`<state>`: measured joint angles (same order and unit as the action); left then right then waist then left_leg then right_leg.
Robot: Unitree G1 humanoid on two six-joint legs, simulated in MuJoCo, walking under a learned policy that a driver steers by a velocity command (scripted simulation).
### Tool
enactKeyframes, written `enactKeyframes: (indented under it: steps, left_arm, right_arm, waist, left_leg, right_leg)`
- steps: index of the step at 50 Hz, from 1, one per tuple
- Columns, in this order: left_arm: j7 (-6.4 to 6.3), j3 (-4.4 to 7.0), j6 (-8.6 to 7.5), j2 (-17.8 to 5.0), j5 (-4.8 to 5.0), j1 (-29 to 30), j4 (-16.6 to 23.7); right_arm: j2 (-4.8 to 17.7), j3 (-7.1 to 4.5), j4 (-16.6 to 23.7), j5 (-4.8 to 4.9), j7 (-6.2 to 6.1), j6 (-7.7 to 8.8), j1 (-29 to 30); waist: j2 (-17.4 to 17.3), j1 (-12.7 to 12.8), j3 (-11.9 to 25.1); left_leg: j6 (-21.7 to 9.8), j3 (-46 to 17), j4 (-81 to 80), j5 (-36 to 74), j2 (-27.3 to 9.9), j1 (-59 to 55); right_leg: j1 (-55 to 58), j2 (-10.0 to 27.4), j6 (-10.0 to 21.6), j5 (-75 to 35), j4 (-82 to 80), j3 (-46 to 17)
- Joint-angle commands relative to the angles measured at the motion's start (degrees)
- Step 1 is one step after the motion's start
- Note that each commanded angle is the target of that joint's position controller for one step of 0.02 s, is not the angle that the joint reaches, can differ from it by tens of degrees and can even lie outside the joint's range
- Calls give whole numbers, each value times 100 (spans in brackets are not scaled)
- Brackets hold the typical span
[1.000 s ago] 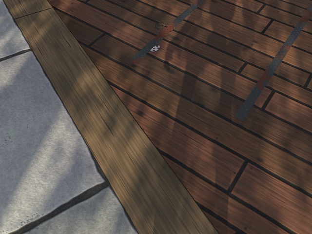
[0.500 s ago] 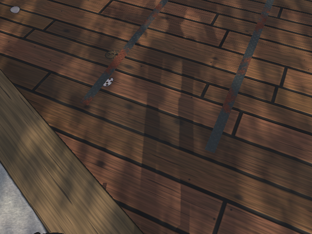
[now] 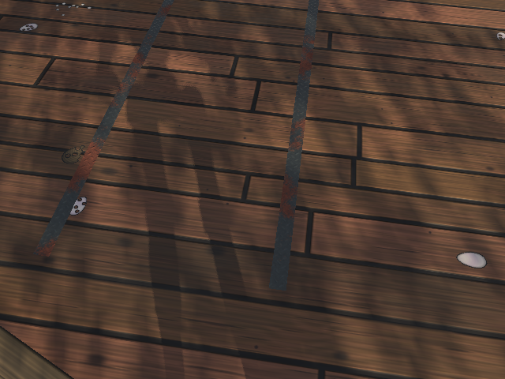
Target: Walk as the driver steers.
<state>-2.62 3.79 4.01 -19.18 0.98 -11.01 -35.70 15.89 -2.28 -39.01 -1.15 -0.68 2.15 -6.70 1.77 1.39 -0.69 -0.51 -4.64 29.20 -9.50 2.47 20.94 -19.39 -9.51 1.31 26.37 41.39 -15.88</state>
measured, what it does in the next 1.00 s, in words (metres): steps on the spot, turning right: right foot, then left foot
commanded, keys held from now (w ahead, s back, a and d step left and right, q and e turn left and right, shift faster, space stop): e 0.36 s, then no key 0.64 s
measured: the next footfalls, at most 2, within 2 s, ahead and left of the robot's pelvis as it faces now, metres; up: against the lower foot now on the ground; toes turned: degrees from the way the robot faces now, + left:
right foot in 0.42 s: -0.04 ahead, -0.11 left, +0.00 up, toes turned -16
left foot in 0.86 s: +0.04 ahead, +0.11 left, +0.00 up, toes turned -19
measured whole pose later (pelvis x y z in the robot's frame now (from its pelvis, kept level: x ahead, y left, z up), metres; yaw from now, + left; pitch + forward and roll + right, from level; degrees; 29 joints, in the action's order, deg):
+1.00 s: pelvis -0.04 -0.02 +0.01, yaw -19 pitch +0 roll +0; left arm -0.9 1.4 1.9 -12.9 -0.5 -9.9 -44.3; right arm 14.6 -2.7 -49.2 -0.2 -1.4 -0.8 -11.1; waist 0.3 0.1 -1.4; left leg 2.7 -1.7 24.1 -13.8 -2.7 9.9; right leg -9.6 -3.8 2.7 13.1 23.3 -1.8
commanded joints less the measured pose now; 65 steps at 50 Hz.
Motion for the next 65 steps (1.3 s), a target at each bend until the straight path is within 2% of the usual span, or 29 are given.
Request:
enactKeyframes:
  steps: [1,2,3,4,6,9,14,18,20,21,22,23,24,25,26,27,29,30,33,36,41,43,44,45,46,47,49,53,65]
  left_arm:
    - [49,300,-103,-1040,-54,-580,324]
    - [28,336,-28,-1032,-6,-510,223]
    - [-6,332,65,-941,15,-499,178]
    - [-7,297,118,-793,20,-483,195]
    - [9,223,134,-533,59,-300,317]
    - [47,172,117,-417,50,-28,483]
    - [167,90,86,-301,-4,-30,576]
    - [288,123,112,-322,10,-234,563]
    - [346,168,116,-271,-12,-729,351]
    - [331,230,110,-473,-44,-825,300]
    - [242,355,95,-1122,-50,-888,403]
    - [297,316,-44,-1180,-284,-856,518]
    - [332,257,-172,-999,-388,-531,538]
    - [317,193,-253,-780,-309,-123,502]
    - [270,103,-294,-526,-193,122,499]
    - [223,19,-318,-346,-123,263,479]
    - [162,-98,-343,-89,-171,224,412]
    - [144,-114,-351,-59,-191,175,366]
    - [105,-94,-322,-122,-177,50,203]
    - [113,-56,-257,-217,-187,7,57]
    - [169,-78,-225,-122,-130,210,-193]
    - [166,-97,-247,-48,-61,195,-350]
    - [172,-99,-302,-23,-109,81,-397]
    - [207,-51,-350,-95,-166,-164,-413]
    - [203,-60,-363,-90,-182,9,-443]
    - [185,-61,-352,-92,-167,252,-457]
    - [132,-74,-262,40,-152,334,-499]
    - [91,-51,-179,61,-177,179,-751]
    - [-16,-24,-195,-21,-144,-12,-1482]
  right_arm:
    - [942,-286,346,-23,-16,-15,-290]
    - [725,-232,395,16,-33,-59,-78]
    - [616,-188,443,71,-54,-98,91]
    - [632,-173,438,89,-68,-133,179]
    - [674,-179,391,10,-119,-205,133]
    - [768,-229,321,-14,-164,-300,5]
    - [989,-333,264,47,-103,-385,169]
    - [1131,-403,126,182,-68,-404,117]
    - [1103,-400,22,339,-72,-420,159]
    - [873,-354,-135,367,-42,-405,-144]
    - [426,-196,46,5,16,-358,-218]
    - [765,-324,263,3,-57,-304,409]
    - [966,-393,246,130,-115,-328,601]
    - [940,-416,134,167,-147,-375,418]
    - [887,-431,-67,129,-185,-454,152]
    - [857,-432,-145,85,-202,-498,-38]
    - [775,-415,-220,126,-178,-489,-191]
    - [729,-397,-242,145,-166,-476,-206]
    - [566,-307,-219,143,-121,-443,-62]
    - [554,-267,-205,144,-95,-423,12]
    - [482,-220,-379,133,-107,-337,-259]
    - [452,-176,-526,39,-87,-258,-552]
    - [671,-204,-571,-8,-97,-235,-678]
    - [1039,-296,-627,66,-105,-240,-565]
    - [873,-286,-657,149,-84,-246,-454]
    - [613,-220,-685,135,-75,-242,-420]
    - [509,-172,-762,93,-82,-216,-336]
    - [488,-149,-974,76,-99,-166,-376]
    - [435,-85,-1524,98,-134,-147,-402]
  waist:
    - [-1084,6,824]
    - [-826,29,675]
    - [-771,38,556]
    - [-809,49,485]
    - [-999,-37,453]
    - [-1156,-234,577]
    - [-1235,-265,691]
    - [-1245,-202,679]
    - [-1108,63,621]
    - [-422,11,484]
    - [1537,-205,482]
    - [1172,207,503]
    - [671,143,337]
    - [553,-79,210]
    - [556,-192,210]
    - [664,-277,211]
    - [583,-319,361]
    - [538,-284,403]
    - [557,-122,341]
    - [541,18,203]
    - [445,-70,133]
    - [197,-287,236]
    - [-50,-226,394]
    - [-627,93,416]
    - [-747,-35,437]
    - [-578,-149,388]
    - [-561,-138,320]
    - [-374,-128,140]
    - [-193,-139,-18]
  left_leg:
    - [-1674,-2248,-710,3622,-2541,-1743]
    - [-1415,-1621,-673,3166,-2106,-1576]
    - [-1264,-1213,-722,2801,-1855,-1416]
    - [-1249,-927,-794,2753,-1735,-1247]
    - [-1232,-467,-962,2464,-1512,-1203]
    - [-1351,-337,-1005,2160,-1676,-1576]
    - [-1424,-49,-1026,1948,-1903,-1355]
    - [-1336,8,-803,1973,-2094,-1373]
    - [-971,254,-349,1503,-1900,-978]
    - [-467,663,379,555,-1541,-177]
    - [198,1250,2100,-2371,-750,1583]
    - [330,496,2978,-2891,-413,1895]
    - [299,237,3500,-2482,-526,1735]
    - [284,131,3569,-1947,-582,1675]
    - [328,97,3590,-1559,-621,1639]
    - [394,95,3645,-1186,-617,1458]
    - [468,87,3577,-763,-595,1148]
    - [495,72,3381,-655,-609,1111]
    - [551,38,2312,-580,-702,926]
    - [577,118,1531,-920,-720,506]
    - [499,232,306,-950,-635,-287]
    - [343,158,-896,569,-697,-1114]
    - [229,-50,-874,1491,-935,-1570]
    - [72,6,-520,1781,-991,-1693]
    - [-37,39,-558,1248,-871,-1395]
    - [-17,22,-708,1005,-828,-1281]
    - [39,31,-867,916,-793,-1213]
    - [32,88,-979,505,-719,-1130]
    - [-60,144,-1122,380,-583,-1096]
  right_leg:
    - [-1421,366,-417,1068,2661,441]
    - [-1457,479,-533,655,2926,567]
    - [-1453,535,-624,360,3101,666]
    - [-1381,581,-688,119,3193,836]
    - [-1238,635,-735,-168,2852,1184]
    - [-1198,832,-744,-219,2195,1325]
    - [-410,1058,-580,-254,1157,1644]
    - [62,1052,-299,-342,69,1819]
    - [821,894,72,-1151,-1507,1933]
    - [1517,1104,337,-1862,-2128,1313]
    - [2438,2719,953,-4342,-1994,-728]
    - [1472,3315,1867,-4486,-2208,-1199]
    - [1142,2994,1773,-3824,-2411,-786]
    - [1020,2609,1424,-3338,-2458,-342]
    - [1094,2342,1145,-3096,-2456,-20]
    - [1031,2192,1042,-3409,-2458,216]
    - [1152,2036,969,-3739,-2436,463]
    - [1315,2014,963,-3782,-2424,511]
    - [1662,1999,905,-3641,-2393,484]
    - [1540,2082,1000,-3308,-2423,291]
    - [1243,2038,1128,-3200,-2280,55]
    - [1062,1846,853,-3182,-2191,167]
    - [941,1666,645,-2956,-2122,278]
    - [807,1323,491,-2638,-2174,551]
    - [1023,1150,363,-2450,-2207,758]
    - [1125,1108,309,-2312,-2136,848]
    - [1161,1099,302,-2353,-2122,894]
    - [1160,1090,254,-2062,-2223,931]
    - [1207,1079,113,-2099,-2296,1049]
Velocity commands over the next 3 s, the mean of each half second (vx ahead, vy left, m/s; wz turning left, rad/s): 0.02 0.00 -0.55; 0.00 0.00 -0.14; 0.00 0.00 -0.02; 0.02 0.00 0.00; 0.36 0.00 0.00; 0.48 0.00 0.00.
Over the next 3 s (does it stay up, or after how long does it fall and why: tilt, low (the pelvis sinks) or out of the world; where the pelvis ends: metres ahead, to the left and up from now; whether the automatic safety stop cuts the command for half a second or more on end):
stays up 0.43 -0.19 -0.10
